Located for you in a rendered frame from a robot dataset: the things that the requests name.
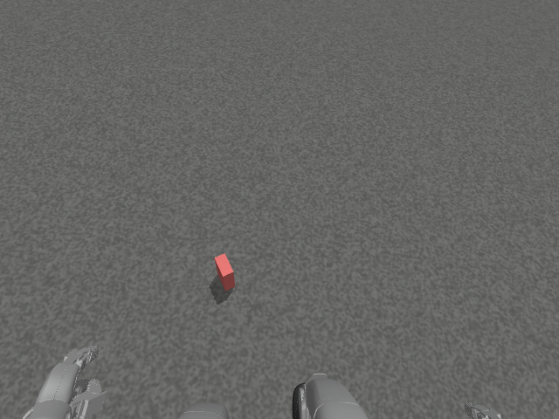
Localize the left robot hand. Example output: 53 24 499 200
35 346 107 419

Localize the right robot hand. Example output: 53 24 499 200
465 402 501 419

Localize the carton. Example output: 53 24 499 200
215 253 235 291

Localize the left robot arm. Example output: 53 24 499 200
22 400 72 419

